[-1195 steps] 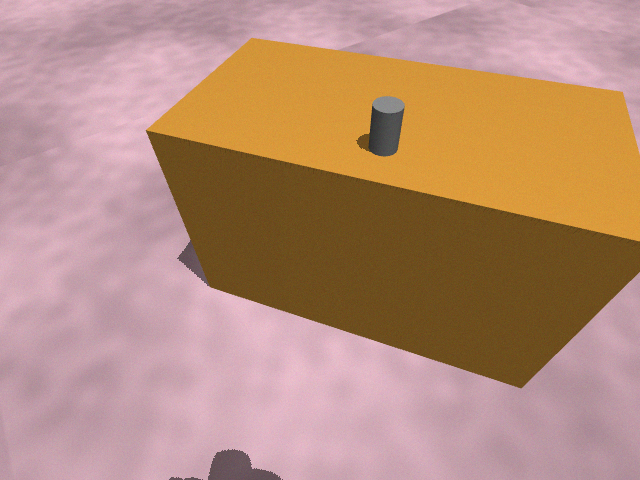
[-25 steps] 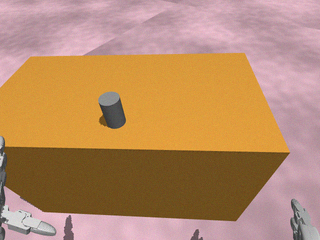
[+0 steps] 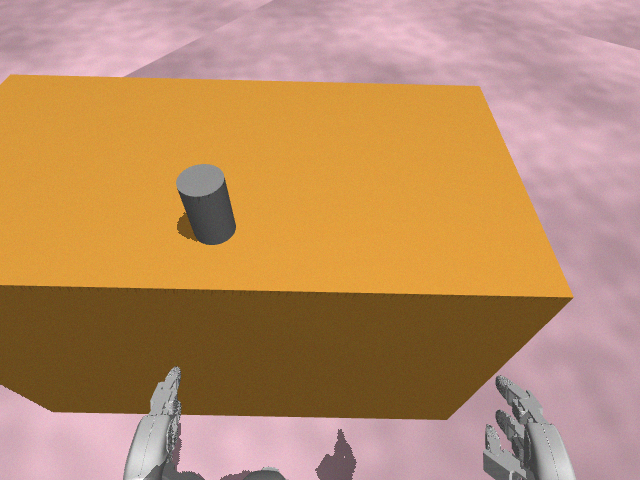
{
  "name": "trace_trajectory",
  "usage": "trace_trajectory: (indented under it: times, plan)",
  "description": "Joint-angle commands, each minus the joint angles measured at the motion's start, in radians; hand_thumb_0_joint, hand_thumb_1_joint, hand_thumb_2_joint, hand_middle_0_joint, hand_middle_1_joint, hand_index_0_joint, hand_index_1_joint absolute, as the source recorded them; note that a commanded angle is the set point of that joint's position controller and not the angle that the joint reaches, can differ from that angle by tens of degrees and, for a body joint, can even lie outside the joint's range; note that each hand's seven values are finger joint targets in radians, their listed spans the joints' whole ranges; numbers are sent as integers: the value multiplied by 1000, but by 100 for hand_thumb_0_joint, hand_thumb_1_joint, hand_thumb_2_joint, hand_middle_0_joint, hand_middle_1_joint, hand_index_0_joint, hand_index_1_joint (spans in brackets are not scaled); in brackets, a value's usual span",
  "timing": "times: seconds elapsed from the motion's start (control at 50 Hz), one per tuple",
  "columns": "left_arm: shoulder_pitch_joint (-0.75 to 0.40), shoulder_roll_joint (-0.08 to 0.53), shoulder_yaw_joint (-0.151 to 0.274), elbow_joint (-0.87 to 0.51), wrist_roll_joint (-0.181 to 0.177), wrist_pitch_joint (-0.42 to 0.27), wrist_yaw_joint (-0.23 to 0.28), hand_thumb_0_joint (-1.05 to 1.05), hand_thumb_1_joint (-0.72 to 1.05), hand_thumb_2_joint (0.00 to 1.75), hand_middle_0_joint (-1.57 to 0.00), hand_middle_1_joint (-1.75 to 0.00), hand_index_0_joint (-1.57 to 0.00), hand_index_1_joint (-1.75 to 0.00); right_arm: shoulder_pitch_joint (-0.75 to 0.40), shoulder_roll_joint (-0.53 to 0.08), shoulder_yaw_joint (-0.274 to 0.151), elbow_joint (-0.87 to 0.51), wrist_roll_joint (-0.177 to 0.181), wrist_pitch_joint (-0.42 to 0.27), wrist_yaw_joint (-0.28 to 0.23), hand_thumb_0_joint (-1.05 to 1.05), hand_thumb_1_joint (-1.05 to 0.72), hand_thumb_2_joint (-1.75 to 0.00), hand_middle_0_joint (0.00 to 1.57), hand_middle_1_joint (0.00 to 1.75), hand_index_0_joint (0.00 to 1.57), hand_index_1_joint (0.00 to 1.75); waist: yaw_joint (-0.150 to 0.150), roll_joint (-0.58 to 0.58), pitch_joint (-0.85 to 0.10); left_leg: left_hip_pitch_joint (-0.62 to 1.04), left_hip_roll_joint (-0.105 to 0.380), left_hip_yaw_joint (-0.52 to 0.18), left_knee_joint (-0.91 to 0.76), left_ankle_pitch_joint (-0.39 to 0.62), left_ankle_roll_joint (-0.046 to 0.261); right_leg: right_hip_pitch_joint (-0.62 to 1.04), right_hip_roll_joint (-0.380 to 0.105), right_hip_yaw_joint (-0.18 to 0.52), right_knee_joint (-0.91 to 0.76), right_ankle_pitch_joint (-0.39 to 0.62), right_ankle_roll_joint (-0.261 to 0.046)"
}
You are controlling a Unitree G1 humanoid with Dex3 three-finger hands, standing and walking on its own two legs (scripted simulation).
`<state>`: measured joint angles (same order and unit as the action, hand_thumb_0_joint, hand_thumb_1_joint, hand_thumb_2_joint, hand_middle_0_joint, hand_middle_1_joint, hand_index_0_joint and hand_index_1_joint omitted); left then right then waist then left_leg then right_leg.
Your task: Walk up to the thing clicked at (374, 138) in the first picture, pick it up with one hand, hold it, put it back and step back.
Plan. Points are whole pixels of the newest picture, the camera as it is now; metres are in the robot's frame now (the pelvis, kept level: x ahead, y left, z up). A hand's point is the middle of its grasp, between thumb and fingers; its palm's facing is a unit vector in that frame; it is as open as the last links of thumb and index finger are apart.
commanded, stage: home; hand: left
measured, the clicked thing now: (208, 206) +0.49 +0.21 +0.02
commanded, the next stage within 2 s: none
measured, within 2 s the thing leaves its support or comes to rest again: neither
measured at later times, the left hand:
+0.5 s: hand (200, 450) +0.17 +0.17 -0.07, palm faces +0.13 -0.96 -0.25, open 17.6 cm
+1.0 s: hand (197, 455) +0.16 +0.18 -0.07, palm faces +0.13 -0.96 -0.26, open 17.5 cm
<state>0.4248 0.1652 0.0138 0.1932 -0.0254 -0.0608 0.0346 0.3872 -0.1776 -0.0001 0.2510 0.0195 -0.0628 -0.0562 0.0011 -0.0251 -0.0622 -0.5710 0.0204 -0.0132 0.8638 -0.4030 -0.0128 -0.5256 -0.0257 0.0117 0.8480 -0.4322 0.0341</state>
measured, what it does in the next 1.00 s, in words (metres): stands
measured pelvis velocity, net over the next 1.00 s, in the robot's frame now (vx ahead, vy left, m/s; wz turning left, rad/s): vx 0.00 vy -0.01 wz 0.01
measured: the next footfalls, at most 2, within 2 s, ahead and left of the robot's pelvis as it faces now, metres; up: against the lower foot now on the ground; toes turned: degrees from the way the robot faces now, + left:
none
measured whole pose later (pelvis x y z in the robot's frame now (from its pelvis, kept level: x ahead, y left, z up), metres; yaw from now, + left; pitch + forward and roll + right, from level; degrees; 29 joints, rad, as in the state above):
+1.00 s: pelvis +0.00 -0.01 -0.01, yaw +0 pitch +7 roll -2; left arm 0.46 0.19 -0.01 0.05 -0.02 0.18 0.14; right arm 0.28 -0.21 0.02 0.50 0.01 -0.11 -0.14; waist -0.02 0.03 -0.10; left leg -0.63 0.04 -0.05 0.95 -0.44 -0.02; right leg -0.56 0.00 -0.02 0.90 -0.46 0.02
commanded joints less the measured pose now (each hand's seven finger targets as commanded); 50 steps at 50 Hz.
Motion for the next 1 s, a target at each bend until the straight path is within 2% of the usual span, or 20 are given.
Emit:
trace_trajectory:
  times: [0.0,0.02,0.04,0.06,0.1,0.16,0.24,0.28,0.3,0.32,0.34,0.4,0.46,0.52,0.58,0.62,0.68,0.74,0.82,0.98]
  plan:
    - [-41,195,126,-205,2,-40,35,0,-60,3,-4,-5,-4,-5,-31,-135,-83,-186,-6,-27,-16,0,-90,-90,20,30,20,30,24,141,-191,123,-14,41,-129,266,-2,57,23,-45,-92,254,-43]
    - [3,224,168,-231,3,-32,60,0,-58,4,-5,-5,-5,-5,-61,-149,-44,38,-4,-16,-24,0,-90,-90,20,30,20,30,36,124,-176,109,-14,28,-99,228,-1,56,35,-50,-101,229,-39]
    - [7,165,99,-221,3,-17,60,0,-60,3,-4,-4,-4,-4,-63,-140,-37,2,0,-20,-31,0,-90,-90,20,30,20,30,3,117,-138,110,-9,26,-110,205,0,36,37,-51,-102,211,-38]
    - [10,153,83,-233,-1,-10,65,0,-59,3,-4,-5,-4,-5,-81,-135,-33,-9,2,-18,-34,0,-90,-90,20,30,20,30,8,115,-119,95,-7,22,-118,172,1,22,36,-54,-106,184,-39]
    - [31,94,21,-209,-1,9,70,0,-61,1,-4,-4,-4,-4,-110,-149,-43,-11,3,-21,-40,0,-90,-90,20,30,20,30,-9,95,-86,92,0,13,-128,143,1,-15,41,-60,-108,160,-38]
    - [8,67,-25,-186,4,21,72,0,-60,3,-4,-4,-4,-4,-117,-152,-38,33,4,-21,-45,0,-90,-90,20,30,20,30,-38,48,-40,66,1,23,-105,138,9,-53,44,-65,-112,162,-34]
    - [-13,117,29,-213,10,32,84,0,-59,3,-4,-5,-4,-5,-135,-159,-46,55,3,-26,-46,0,-90,-90,20,30,20,30,-19,-16,-84,57,0,16,-84,143,16,-29,45,-67,-108,161,-29]
    - [3,124,31,-229,11,38,87,0,-58,4,-5,-5,-5,-5,-150,-160,-46,56,1,-28,-50,0,-90,-90,20,30,20,30,-14,-22,-109,63,-1,21,-79,141,17,-17,44,-64,-109,160,-28]
    - [-12,144,53,-256,13,43,92,0,-57,4,-5,-5,-5,-5,-148,-163,-49,59,1,-30,-54,0,-90,-90,20,30,20,30,-10,-4,-145,83,-1,22,-76,162,16,-2,44,-60,-101,179,-30]
    - [-16,140,43,-264,14,47,94,0,-59,3,-4,-5,-5,-5,-148,-163,-50,64,1,-30,-58,0,-90,-90,20,30,20,30,-15,12,-160,93,-2,26,-74,173,15,-3,42,-56,-99,191,-30]
    - [-19,155,56,-271,12,52,97,0,-60,3,-4,-5,-4,-5,-159,-160,-45,73,0,-30,-60,0,-90,-90,20,30,20,30,-7,30,-137,77,-5,30,-76,143,16,-6,38,-52,-110,164,-31]
    - [-20,151,56,-284,12,75,107,0,-59,3,-4,-5,-5,-5,-164,-155,-41,82,-1,-39,-70,0,-90,-90,20,30,20,30,-11,49,-131,70,-7,31,-82,115,17,-9,37,-50,-113,141,-33]
    - [-7,123,26,-282,12,95,109,0,-58,4,-5,-5,-5,-5,-170,-155,-38,88,-3,-48,-74,0,-90,-90,20,30,20,30,-18,50,-120,68,-2,23,-87,111,16,-18,40,-58,-109,136,-34]
    - [34,112,19,-267,15,115,110,0,-59,3,-4,-5,-4,-5,-162,-154,-39,94,-3,-54,-80,0,-90,-90,20,30,20,30,-15,47,-125,72,-2,25,-78,151,15,-12,41,-60,-105,171,-35]
    - [22,115,25,-266,17,133,110,0,-58,4,-5,-5,-5,-5,-163,-156,-39,99,-4,-62,-80,0,-90,-90,20,30,20,30,-21,19,-106,57,-1,19,-74,155,17,-15,43,-66,-104,175,-32]
    - [-2,131,38,-289,16,137,110,0,-58,4,-5,-5,-5,-5,-173,-151,-35,99,-4,-65,-80,0,-90,-90,20,30,20,30,-11,51,-81,42,-2,22,-85,103,15,-33,41,-61,-113,120,-35]
    - [-17,127,35,-296,17,151,109,0,-56,5,-5,-5,-5,-5,-175,-159,-39,96,-5,-76,-84,0,-90,-90,20,30,20,30,-25,35,-85,47,0,17,-92,70,17,-42,44,-63,-117,92,-33]
    - [-7,145,48,-323,16,162,110,0,-57,4,-5,-5,-5,-5,-182,-153,-34,92,-5,-85,-88,0,-90,-90,20,30,20,30,-12,29,-106,39,-8,25,-78,83,21,-20,38,-55,-126,104,-32]
    - [5,116,23,-318,18,175,108,0,-55,5,-5,-5,-5,-5,-175,-152,-34,98,-8,-94,-92,0,-90,-90,20,30,20,30,-24,39,-130,60,-4,19,-75,115,18,-17,42,-61,-106,136,-33]
    - [-11,128,29,-349,21,193,112,0,-56,5,-5,-5,-5,-5,-177,-153,-32,96,-9,-105,-101,0,-90,-90,20,30,20,30,-18,51,-134,54,-2,8,-82,103,15,-28,47,-68,-98,117,-37]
